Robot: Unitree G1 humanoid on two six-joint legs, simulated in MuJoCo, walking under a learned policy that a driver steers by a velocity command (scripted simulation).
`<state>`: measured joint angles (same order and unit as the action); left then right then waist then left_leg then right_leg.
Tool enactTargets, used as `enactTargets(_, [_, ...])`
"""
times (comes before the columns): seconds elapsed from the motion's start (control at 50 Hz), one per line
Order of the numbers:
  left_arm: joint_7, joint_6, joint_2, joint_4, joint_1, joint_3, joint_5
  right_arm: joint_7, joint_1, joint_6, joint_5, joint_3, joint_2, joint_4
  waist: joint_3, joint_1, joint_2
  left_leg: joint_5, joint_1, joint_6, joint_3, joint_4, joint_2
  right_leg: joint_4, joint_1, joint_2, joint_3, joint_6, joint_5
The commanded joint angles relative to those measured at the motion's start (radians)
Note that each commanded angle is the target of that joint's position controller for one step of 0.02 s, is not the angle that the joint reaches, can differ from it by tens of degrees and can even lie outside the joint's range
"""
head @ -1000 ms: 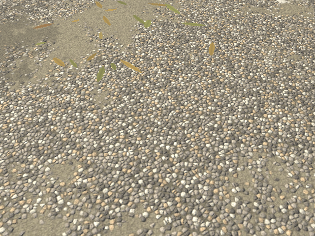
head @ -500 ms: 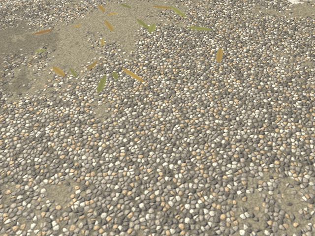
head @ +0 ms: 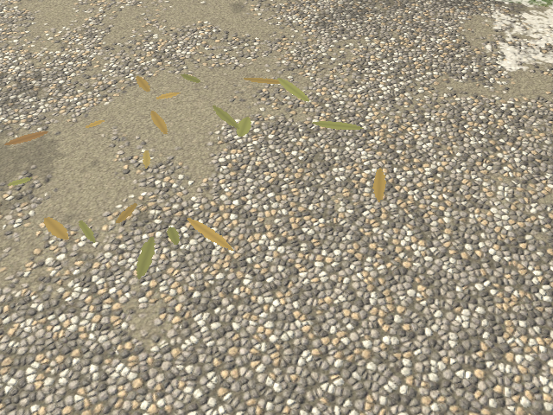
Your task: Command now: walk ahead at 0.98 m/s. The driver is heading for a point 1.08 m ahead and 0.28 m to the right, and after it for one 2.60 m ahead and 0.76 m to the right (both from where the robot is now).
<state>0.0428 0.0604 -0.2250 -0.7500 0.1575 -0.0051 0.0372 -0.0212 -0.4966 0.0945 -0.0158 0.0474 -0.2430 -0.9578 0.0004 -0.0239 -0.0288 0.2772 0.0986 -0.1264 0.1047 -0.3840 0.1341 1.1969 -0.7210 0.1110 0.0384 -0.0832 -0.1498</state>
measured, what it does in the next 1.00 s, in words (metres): walks ahead, turning right: right foot, then left foot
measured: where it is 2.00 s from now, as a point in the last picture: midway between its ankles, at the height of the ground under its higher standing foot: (400, 106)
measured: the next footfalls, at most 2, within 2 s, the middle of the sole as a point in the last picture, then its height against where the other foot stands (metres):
right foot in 0.24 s outside the picture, level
left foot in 0.70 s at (245, 286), level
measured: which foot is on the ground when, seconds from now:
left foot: down 0.00-0.26, up 0.28-0.68, down 0.70-1.00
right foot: up 0.00-0.22, down 0.24-0.68, up 0.70-1.00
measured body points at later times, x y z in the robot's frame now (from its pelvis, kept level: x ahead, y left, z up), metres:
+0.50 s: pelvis +0.48 -0.03 +0.00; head +0.49 -0.02 +0.45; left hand +0.40 +0.23 -0.13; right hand +0.67 -0.27 -0.09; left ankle +0.59 +0.13 -0.65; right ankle +0.41 -0.09 -0.73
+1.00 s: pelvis +0.96 -0.01 +0.00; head +0.97 -0.02 +0.45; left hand +1.24 +0.16 -0.08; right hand +0.81 -0.26 -0.13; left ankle +0.87 +0.11 -0.73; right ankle +1.08 -0.17 -0.66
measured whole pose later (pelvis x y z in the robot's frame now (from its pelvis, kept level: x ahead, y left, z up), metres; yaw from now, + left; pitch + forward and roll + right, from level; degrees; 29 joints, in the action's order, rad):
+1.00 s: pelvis +0.96 -0.01 +0.00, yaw -19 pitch +0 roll +2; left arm 0.07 0.01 -0.31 -0.73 0.06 -0.05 0.02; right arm -0.01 -0.49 0.12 -0.02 0.05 -0.29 -0.98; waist 0.02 -0.04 -0.04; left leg 0.34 -0.09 0.02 0.28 -0.26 0.01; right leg 1.02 -0.79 0.10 -0.08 -0.13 0.00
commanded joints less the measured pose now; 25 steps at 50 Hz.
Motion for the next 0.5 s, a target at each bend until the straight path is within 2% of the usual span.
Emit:
enactTargets(0.02, [0.007,0.005,-0.063,0.082,-0.108,-0.001,-0.002,-0.009,0.054,0.043,0.019,0.005,-0.076,0.072,0.198,0.03,0.012,-0.106,0.228,-0.08,-0.207,0.374,-0.223,-0.235,-0.008,0.035,-0.061,0.021,0.186])
enactTargets(0.04, [0.013,0.011,-0.05,0.091,-0.151,0.006,-0.006,-0.008,0.036,0.048,0.025,0.003,-0.075,0.067,0.191,0.017,0.007,-0.222,0.216,-0.059,-0.166,0.377,-0.205,-0.339,0.048,0.018,-0.09,0.018,0.272])
enactTargets(0.08, [0.023,0.018,-0.028,0.105,-0.216,0.017,-0.017,0.0,-0.021,0.057,0.037,0.003,-0.1,0.047,0.172,-0.009,0.021,-0.443,0.145,-0.034,-0.133,0.417,-0.225,-0.487,0.151,-0.021,-0.139,-0.005,0.391])
enactTargets(0.12, [0.02,0.02,-0.043,0.109,-0.262,0.016,-0.021,0.008,-0.067,0.055,0.03,0.0,-0.116,0.023,0.158,-0.03,0.035,-0.687,-0.035,-0.012,-0.103,0.392,-0.241,-0.595,0.154,-0.061,-0.172,-0.025,0.4])
enactTargets(0.16, [0.008,0.022,-0.073,0.105,-0.256,0.007,-0.013,0.02,-0.069,0.044,0.014,0.001,-0.154,0.014,0.095,-0.015,0.087,-1.049,-0.206,0.005,-0.084,0.282,-0.266,-0.646,0.198,-0.129,-0.2,-0.044,0.307])
enactTargets(0.18, [0.0,0.02,-0.095,0.097,-0.221,-0.001,-0.01,0.032,-0.069,0.034,0.002,0.004,-0.177,0.007,0.049,0.012,0.126,-1.236,-0.273,0.014,-0.084,0.187,-0.288,-0.649,0.238,-0.167,-0.205,-0.052,0.217])
enactTargets(0.2, [-0.01,0.02,-0.128,0.071,-0.115,-0.015,-0.012,0.044,-0.059,0.019,-0.015,0.009,-0.2,-0.001,-0.017,0.073,0.156,-1.35,-0.308,0.018,-0.088,0.032,-0.31,-0.654,0.338,-0.195,-0.186,-0.067,0.133])
enactTargets(0.22, [-0.025,0.018,-0.169,0.012,0.073,-0.035,-0.016,0.053,-0.027,0.003,-0.03,0.016,-0.22,0.0,-0.108,0.16,0.173,-1.364,-0.29,0.015,-0.086,-0.188,-0.324,-0.659,0.508,-0.204,-0.161,-0.087,0.057])
enactTargets(0.24, [-0.043,0.016,-0.204,-0.055,0.282,-0.056,-0.01,0.056,0.036,-0.007,-0.033,0.02,-0.226,0.012,-0.184,0.264,0.159,-1.197,-0.162,0.007,-0.066,-0.466,-0.3,-0.696,0.733,-0.152,-0.116,-0.114,0.019])
enactTargets(0.26, [-0.061,0.011,-0.282,-0.087,0.438,-0.081,0.008,0.046,0.055,0.002,-0.038,0.003,-0.134,0.045,-0.287,0.279,0.021,-0.594,0.091,-0.016,-0.067,-0.85,-0.203,-0.61,0.972,0.065,0.109,-0.139,-0.226])
enactTargets(0.28, [-0.047,0.012,-0.304,-0.085,0.365,-0.092,0.027,0.016,-0.084,0.024,0.041,-0.021,-0.02,0.082,-0.398,0.116,-0.298,0.182,0.528,0.027,-0.174,-1.19,-0.021,-0.814,1.222,0.297,0.755,-0.299,-0.42])
enactTargets(0.3, [-0.029,0.014,-0.233,-0.078,0.281,-0.094,0.006,0.028,0.039,0.031,0.03,-0.013,-0.108,0.096,-0.278,0.143,-0.092,0.079,0.652,-0.01,-0.222,-1.168,-0.108,-0.905,1.134,0.235,0.715,-0.267,-0.442])
enactTargets(0.32, [-0.024,0.025,-0.175,-0.09,0.232,-0.081,-0.002,0.025,0.151,0.035,0.028,-0.011,-0.117,0.123,-0.135,0.126,-0.005,-0.004,0.664,-0.013,-0.209,-1.099,-0.15,-0.931,0.973,0.208,0.543,-0.239,-0.327])
enactTargets(0.34, [-0.021,0.033,-0.12,-0.111,0.212,-0.071,0.006,0.02,0.183,0.033,0.017,-0.018,-0.096,0.132,-0.045,0.084,0.087,-0.021,0.623,-0.01,-0.205,-1.031,-0.181,-0.964,0.814,0.173,0.44,-0.213,-0.221])
enactTargets(0.36, [-0.025,0.041,-0.092,-0.124,0.205,-0.06,0.007,0.01,0.201,0.019,-0.004,-0.023,-0.075,0.143,-0.006,0.045,0.092,-0.021,0.58,-0.002,-0.216,-0.982,-0.206,-0.983,0.7,0.129,0.36,-0.182,-0.187])
enactTargets(0.38, [-0.032,0.047,-0.07,-0.146,0.21,-0.049,0.001,-0.005,0.179,0.0,-0.02,-0.031,-0.048,0.145,0.019,0.004,0.063,-0.019,0.543,0.013,-0.211,-0.943,-0.223,-1.017,0.613,0.097,0.301,-0.158,-0.197])
enactTargets(0.4, [-0.033,0.056,-0.069,-0.162,0.223,-0.046,-0.01,-0.015,0.19,-0.013,-0.028,-0.036,-0.031,0.153,0.049,-0.012,0.033,-0.013,0.55,0.027,-0.201,-0.907,-0.241,-1.05,0.567,0.079,0.262,-0.15,-0.185])
enactTargets(0.42, [-0.032,0.065,-0.083,-0.174,0.235,-0.048,-0.022,-0.023,0.231,-0.022,-0.033,-0.041,-0.026,0.175,0.088,-0.019,0.019,-0.023,0.591,0.041,-0.182,-0.868,-0.26,-1.086,0.534,0.069,0.222,-0.148,-0.161])
enactTargets(0.46, [-0.023,0.078,-0.106,-0.179,0.255,-0.05,-0.028,-0.03,0.366,-0.024,-0.034,-0.048,-0.042,0.233,0.149,-0.005,0.015,-0.131,0.638,0.06,-0.119,-0.722,-0.278,-1.15,0.482,0.027,0.127,-0.144,-0.032])
enactTargets(0.48, [-0.018,0.081,-0.107,-0.18,0.264,-0.048,-0.032,-0.032,0.417,-0.023,-0.029,-0.051,-0.046,0.25,0.158,0.004,0.024,-0.21,0.632,0.064,-0.086,-0.632,-0.272,-1.163,0.477,-0.01,0.069,-0.132,0.055])
enactTargets(0.5, [-0.017,0.086,-0.11,-0.18,0.276,-0.048,-0.038,-0.037,0.474,-0.014,-0.032,-0.06,-0.038,0.28,0.177,0.01,0.012,-0.3,0.565,0.068,-0.079,-0.495,-0.279,-1.162,0.427,-0.019,0.053,-0.129,0.158])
